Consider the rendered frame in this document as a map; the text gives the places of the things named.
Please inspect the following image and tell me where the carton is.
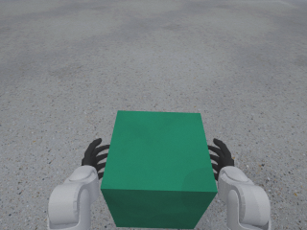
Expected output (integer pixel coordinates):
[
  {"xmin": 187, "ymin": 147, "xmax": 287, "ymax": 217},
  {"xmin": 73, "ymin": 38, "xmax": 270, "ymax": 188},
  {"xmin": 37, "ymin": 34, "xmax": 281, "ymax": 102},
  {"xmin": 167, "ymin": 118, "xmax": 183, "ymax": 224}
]
[{"xmin": 100, "ymin": 110, "xmax": 218, "ymax": 229}]

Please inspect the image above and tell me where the left robot forearm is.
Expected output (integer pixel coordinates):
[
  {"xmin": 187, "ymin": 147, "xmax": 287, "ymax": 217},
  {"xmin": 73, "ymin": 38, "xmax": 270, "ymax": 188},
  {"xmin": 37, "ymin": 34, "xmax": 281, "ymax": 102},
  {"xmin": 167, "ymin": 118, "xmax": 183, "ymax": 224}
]
[{"xmin": 47, "ymin": 165, "xmax": 100, "ymax": 230}]

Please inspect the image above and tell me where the right robot hand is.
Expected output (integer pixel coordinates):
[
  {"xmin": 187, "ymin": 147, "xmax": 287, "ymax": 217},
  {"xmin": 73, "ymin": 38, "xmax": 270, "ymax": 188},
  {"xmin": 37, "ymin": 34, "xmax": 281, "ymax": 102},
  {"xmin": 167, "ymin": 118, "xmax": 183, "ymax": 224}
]
[{"xmin": 207, "ymin": 138, "xmax": 235, "ymax": 181}]

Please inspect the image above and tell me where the right robot forearm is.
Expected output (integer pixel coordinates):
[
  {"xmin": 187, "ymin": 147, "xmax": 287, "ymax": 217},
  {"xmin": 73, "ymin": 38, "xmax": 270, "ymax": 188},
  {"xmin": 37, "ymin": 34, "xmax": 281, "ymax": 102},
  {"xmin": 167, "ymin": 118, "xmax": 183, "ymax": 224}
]
[{"xmin": 217, "ymin": 166, "xmax": 272, "ymax": 230}]

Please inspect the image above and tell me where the left robot hand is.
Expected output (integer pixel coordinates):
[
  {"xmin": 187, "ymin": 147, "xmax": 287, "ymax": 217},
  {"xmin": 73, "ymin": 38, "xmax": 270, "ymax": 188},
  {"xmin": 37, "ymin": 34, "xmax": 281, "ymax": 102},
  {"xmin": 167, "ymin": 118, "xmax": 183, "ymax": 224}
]
[{"xmin": 82, "ymin": 138, "xmax": 110, "ymax": 180}]

